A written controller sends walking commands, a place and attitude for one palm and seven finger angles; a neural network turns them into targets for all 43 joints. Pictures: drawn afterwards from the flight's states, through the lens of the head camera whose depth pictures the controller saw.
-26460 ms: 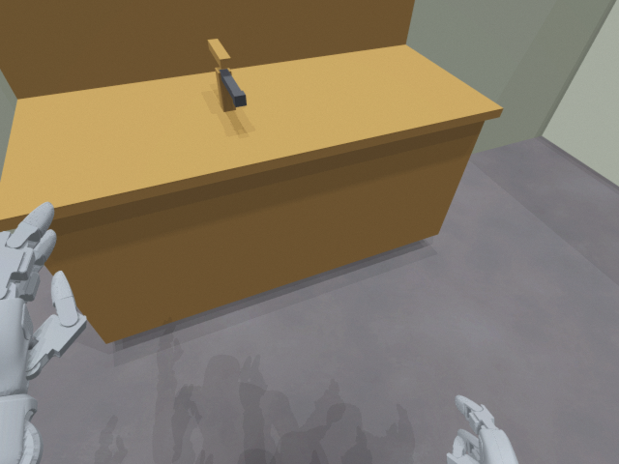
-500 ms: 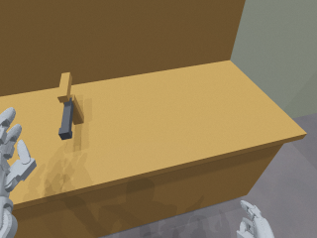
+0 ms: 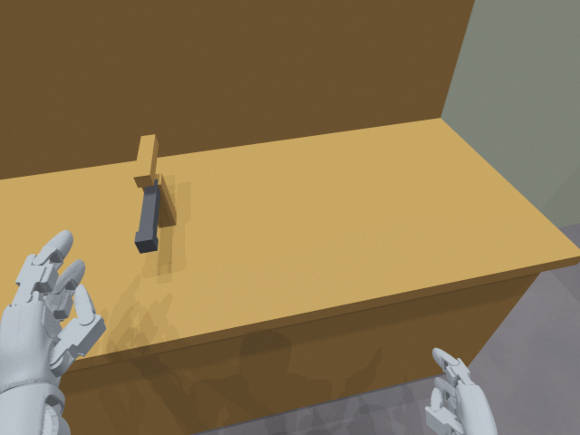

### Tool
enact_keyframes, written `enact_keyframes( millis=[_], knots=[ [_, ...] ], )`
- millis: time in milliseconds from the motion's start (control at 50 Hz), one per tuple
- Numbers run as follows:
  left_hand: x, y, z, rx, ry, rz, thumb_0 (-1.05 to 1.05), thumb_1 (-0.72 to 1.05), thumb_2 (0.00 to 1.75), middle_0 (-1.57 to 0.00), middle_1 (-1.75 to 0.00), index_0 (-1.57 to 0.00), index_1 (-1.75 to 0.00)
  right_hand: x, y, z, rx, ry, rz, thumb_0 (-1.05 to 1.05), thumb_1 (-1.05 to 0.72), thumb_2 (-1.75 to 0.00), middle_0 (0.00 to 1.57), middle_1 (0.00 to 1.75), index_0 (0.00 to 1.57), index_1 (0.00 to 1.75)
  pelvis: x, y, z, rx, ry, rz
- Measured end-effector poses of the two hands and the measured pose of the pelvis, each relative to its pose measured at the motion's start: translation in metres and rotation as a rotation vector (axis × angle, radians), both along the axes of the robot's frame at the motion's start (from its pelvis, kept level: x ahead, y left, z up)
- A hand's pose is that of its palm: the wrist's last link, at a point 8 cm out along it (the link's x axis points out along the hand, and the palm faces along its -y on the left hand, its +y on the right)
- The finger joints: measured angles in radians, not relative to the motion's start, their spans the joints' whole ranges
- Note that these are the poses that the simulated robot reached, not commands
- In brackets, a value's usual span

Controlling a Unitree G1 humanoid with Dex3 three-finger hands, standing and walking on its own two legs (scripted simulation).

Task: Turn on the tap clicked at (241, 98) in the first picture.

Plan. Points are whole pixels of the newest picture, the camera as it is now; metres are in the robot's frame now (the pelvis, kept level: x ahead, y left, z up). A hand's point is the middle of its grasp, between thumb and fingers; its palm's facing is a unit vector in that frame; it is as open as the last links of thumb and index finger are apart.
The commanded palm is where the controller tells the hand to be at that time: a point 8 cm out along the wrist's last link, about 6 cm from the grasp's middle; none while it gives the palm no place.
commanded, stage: turn the palm inward beside the body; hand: left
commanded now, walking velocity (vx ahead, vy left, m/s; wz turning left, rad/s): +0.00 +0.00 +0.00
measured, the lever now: (146, 241) +0.38 +0.29 +0.05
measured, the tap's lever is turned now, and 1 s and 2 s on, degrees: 0 0 0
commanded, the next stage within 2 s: reach beside the lever's end, fingers flat in 0.84 s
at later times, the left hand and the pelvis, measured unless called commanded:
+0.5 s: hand (85, 337) +0.17 +0.24 +0.14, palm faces +0.48 -0.87 -0.12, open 7.4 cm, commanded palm +0.12 +0.28 +0.15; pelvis -0.01 +0.01 +0.00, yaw +1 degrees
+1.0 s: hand (103, 324) +0.19 +0.23 +0.14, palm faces +0.47 -0.87 -0.12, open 7.4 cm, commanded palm +0.14 +0.28 +0.14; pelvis +0.01 +0.00 +0.00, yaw +0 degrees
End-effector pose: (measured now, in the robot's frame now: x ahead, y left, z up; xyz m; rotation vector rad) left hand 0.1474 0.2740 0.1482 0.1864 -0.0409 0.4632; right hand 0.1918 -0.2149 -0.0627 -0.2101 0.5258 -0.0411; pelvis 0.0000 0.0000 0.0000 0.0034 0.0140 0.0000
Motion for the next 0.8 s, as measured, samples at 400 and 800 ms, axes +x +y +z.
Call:
enact_keyframes(
  millis=[400, 800],
  knots=[
    [-0.027, 0.003, -0.008, -0.042, -0.001, 0.041, 0.01, 0.90, 0.90, -0.20, -0.30, -0.20, -0.30, -0.015, 0.017, -0.002, -0.007, -0.013, 0.026, 0.01, -0.91, -0.90, 0.21, 0.30, 0.20, 0.30, -0.014, 0.011, -0.003, -0.015, -0.023, 0.012],
    [-0.003, 0.000, -0.003, -0.061, 0.009, 0.039, 0.01, 0.90, 0.90, -0.20, -0.30, -0.20, -0.30, 0.009, 0.012, 0.001, -0.011, -0.009, 0.029, 0.01, -0.91, -0.90, 0.21, 0.30, 0.20, 0.30, 0.007, 0.008, 0.000, -0.006, 0.003, 0.010]
  ],
)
